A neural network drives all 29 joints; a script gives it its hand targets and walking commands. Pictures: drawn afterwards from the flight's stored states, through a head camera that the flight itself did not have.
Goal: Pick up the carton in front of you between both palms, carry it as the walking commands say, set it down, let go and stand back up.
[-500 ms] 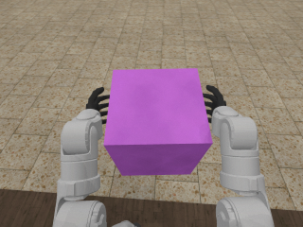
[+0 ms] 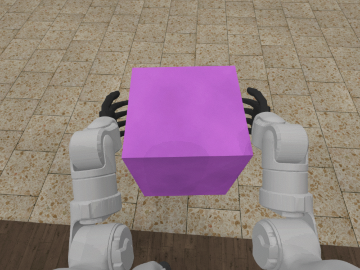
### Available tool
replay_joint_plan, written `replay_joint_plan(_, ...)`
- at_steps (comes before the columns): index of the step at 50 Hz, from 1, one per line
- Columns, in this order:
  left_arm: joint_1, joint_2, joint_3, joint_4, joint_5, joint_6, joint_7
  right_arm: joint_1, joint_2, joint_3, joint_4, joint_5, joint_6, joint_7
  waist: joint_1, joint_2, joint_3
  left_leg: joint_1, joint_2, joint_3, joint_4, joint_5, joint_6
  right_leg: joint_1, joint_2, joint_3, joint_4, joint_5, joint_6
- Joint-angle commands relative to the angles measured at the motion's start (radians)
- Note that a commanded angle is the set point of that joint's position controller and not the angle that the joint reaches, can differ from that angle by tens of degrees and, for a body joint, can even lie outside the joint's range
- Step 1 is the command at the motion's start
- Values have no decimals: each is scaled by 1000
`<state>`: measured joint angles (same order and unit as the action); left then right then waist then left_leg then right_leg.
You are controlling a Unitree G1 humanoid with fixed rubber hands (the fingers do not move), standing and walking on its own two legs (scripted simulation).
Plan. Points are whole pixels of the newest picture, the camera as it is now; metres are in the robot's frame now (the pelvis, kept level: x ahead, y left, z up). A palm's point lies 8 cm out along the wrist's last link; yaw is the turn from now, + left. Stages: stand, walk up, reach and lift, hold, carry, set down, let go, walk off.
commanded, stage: carry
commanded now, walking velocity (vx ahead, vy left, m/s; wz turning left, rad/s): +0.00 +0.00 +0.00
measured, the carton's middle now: (184, 138) +0.38 +0.00 +0.03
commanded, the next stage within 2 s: none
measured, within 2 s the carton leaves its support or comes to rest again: neither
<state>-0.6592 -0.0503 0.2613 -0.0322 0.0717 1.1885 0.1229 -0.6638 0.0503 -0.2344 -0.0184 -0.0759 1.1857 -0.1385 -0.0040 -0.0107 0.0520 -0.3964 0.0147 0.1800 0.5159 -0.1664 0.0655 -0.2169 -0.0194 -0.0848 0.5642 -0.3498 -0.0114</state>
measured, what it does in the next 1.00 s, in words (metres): steps on the spot: right foot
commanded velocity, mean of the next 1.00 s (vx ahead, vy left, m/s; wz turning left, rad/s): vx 0.00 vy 0.00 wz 0.00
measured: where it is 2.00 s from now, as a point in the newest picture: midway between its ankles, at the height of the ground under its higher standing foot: outside the picture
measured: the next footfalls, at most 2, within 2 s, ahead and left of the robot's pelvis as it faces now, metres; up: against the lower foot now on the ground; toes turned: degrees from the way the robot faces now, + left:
right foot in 0.48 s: +0.02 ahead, -0.13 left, +0.00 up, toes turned -5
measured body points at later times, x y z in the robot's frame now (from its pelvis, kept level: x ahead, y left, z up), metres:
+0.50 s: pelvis +0.03 -0.03 -0.01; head +0.08 -0.03 +0.44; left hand +0.41 +0.11 +0.09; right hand +0.40 -0.19 +0.09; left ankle +0.07 +0.06 -0.74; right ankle -0.02 -0.12 -0.74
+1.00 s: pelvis +0.04 -0.04 -0.01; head +0.03 -0.05 +0.44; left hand +0.40 +0.10 +0.11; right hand +0.40 -0.20 +0.11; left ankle +0.07 +0.06 -0.74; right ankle -0.02 -0.12 -0.74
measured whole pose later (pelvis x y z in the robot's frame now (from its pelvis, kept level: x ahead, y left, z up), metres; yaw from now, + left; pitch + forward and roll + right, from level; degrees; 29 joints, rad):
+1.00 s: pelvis +0.04 -0.04 -0.01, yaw -1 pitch +2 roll +1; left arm -0.64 -0.01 0.21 0.17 0.07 1.21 0.11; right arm -0.67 0.00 -0.18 0.20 -0.06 1.21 -0.13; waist 0.00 -0.01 -0.06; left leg -0.35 0.02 0.11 0.57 -0.25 0.03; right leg -0.22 0.02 -0.07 0.58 -0.39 -0.05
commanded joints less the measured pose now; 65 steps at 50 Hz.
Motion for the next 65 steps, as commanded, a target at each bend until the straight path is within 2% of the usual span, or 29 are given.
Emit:
replay_joint_plan(1,-656,-1032,-745,-67,-412,0,-239,-655,1063,755,-75,426,-10,229,-14,-18,-597,441,61,-66,14,694,42,83,-80,45,91,810,24)
replay_joint_plan(2,-648,-1022,-746,-64,-406,-1,-240,-646,1061,760,-71,430,-11,231,-25,38,-593,563,111,-112,51,890,74,-53,-58,35,89,591,38)
replay_joint_plan(3,-633,-1020,-745,-54,-400,-1,-241,-644,1062,764,-65,436,-11,234,-30,105,-580,662,167,-169,77,1057,114,-182,-25,34,34,251,43)
replay_joint_plan(4,-614,-1024,-744,-42,-395,0,-242,-646,1064,769,-57,440,-10,237,-24,141,-563,698,201,-201,85,1132,135,-228,-7,44,-76,32,37)
replay_joint_plan(5,-593,-1023,-738,-30,-392,1,-243,-647,1066,772,-50,443,-10,238,-9,136,-558,660,196,-185,105,1131,126,-155,-1,40,-230,73,31)
replay_joint_plan(6,-581,-1019,-731,-16,-386,0,-244,-637,1061,770,-43,442,-11,240,-1,111,-559,551,162,-139,131,1013,94,-13,-11,24,-295,304,33)
replay_joint_plan(7,-577,-1009,-721,-5,-383,-1,-246,-631,1058,769,-38,443,-11,240,2,39,-557,365,109,-95,151,738,58,184,-41,31,-246,642,34)
replay_joint_plan(8,-570,-998,-716,1,-385,0,-247,-619,1057,767,-30,442,-12,239,14,-82,-562,90,46,-45,178,319,20,442,-102,59,-126,1056,20)
replay_joint_plan(9,-561,-996,-715,6,-392,-2,-250,-615,1055,766,-28,439,-12,237,41,-226,-534,-194,-33,3,244,-153,-18,647,-177,118,-23,1452,-30)
replay_joint_plan(10,-581,-999,-713,-4,-402,-4,-252,-626,1061,767,-25,435,-12,234,59,-231,-497,-310,-62,-2,274,-258,-38,697,-205,125,6,1546,-78)
replay_joint_plan(11,-594,-1004,-715,-14,-406,-7,-254,-639,1065,763,-23,435,-13,233,65,-202,-474,-318,-64,-19,265,-255,-42,668,-210,137,7,1499,-101)
replay_joint_plan(13,-624,-1009,-730,-43,-416,-10,-259,-650,1063,757,-23,438,-13,233,59,-151,-443,-219,-63,-42,137,-138,-38,555,-178,114,-3,1272,-105)
replay_joint_plan(14,-634,-1009,-738,-50,-423,-11,-261,-644,1060,751,-23,438,-13,233,50,-153,-441,-131,-66,-34,74,-77,-34,486,-155,85,1,1187,-101)
replay_joint_plan(15,-635,-1011,-743,-46,-429,-11,-263,-634,1058,743,-20,435,-12,233,33,-152,-450,-18,-66,-24,8,13,-25,413,-139,52,30,1152,-91)
replay_joint_plan(16,-629,-1010,-745,-32,-432,-12,-265,-617,1057,734,-10,429,-11,236,2,-130,-473,148,-46,-28,-81,190,-10,310,-128,17,89,1091,-66)
replay_joint_plan(17,-615,-1008,-746,-12,-430,-14,-267,-599,1039,719,8,419,-10,240,-16,-89,-498,342,42,-111,-69,519,31,147,-113,6,150,858,-29)
replay_joint_plan(18,-654,-1015,-755,-26,-438,-10,-271,-591,1036,712,25,409,-17,239,-39,40,-563,553,205,-275,73,1023,151,-43,-54,34,242,511,32)
replay_joint_plan(19,-661,-1024,-759,-14,-436,-9,-272,-571,1043,707,32,413,-22,243,-60,164,-583,649,285,-365,59,1210,230,-194,23,59,319,-38,38)
replay_joint_plan(20,-666,-1042,-759,-14,-444,-8,-271,-588,1041,706,21,419,-25,247,-49,217,-587,618,312,-383,16,1133,243,-210,23,116,311,-280,17)
replay_joint_plan(21,-674,-1048,-764,-20,-447,-10,-266,-614,1056,713,2,429,-27,249,-33,163,-568,571,292,-353,-12,955,211,-188,-3,136,185,-299,-6)
replay_joint_plan(22,-683,-1050,-758,-29,-448,-13,-259,-651,1066,719,-28,443,-27,250,-21,155,-558,520,265,-322,-28,768,171,-136,-11,115,35,-250,-18)
replay_joint_plan(24,-677,-1046,-739,-33,-441,-9,-246,-687,1059,722,-50,459,-15,249,1,137,-574,349,177,-221,-38,418,84,91,5,65,-171,99,-22)
replay_joint_plan(25,-670,-1041,-722,-21,-437,-6,-244,-672,1053,721,-31,453,-9,250,0,103,-586,264,148,-205,-33,259,46,165,-53,128,-169,163,-37)
replay_joint_plan(26,-663,-1042,-722,4,-425,-4,-244,-680,1058,726,-28,451,-4,253,3,-12,-546,213,94,-164,-14,152,17,147,-147,197,-120,355,-60)
replay_joint_plan(27,-660,-1039,-719,23,-419,-1,-246,-692,1060,729,-16,451,0,255,1,-46,-517,217,81,-159,-14,97,10,135,-164,171,-77,529,-72)
replay_joint_plan(28,-643,-1034,-712,37,-418,1,-247,-690,1057,727,3,453,2,256,-1,-57,-514,215,84,-157,7,144,11,145,-159,152,-50,610,-65)
replay_joint_plan(32,-589,-1009,-664,112,-388,3,-253,-638,1056,691,102,446,3,263,3,-68,-515,200,96,-161,65,309,14,154,-140,133,-6,729,-42)
replay_joint_plan(42,-697,-1046,-652,97,-422,-1,-252,-688,1080,634,121,446,-7,261,0,-5,-478,216,110,-177,53,266,9,94,-123,140,-31,531,-50)
replay_joint_plan(65,-690,-1060,-634,132,-423,6,-248,-697,1068,614,128,438,5,260,1,9,-467,219,129,-201,-26,203,12,52,-105,137,-86,272,-52)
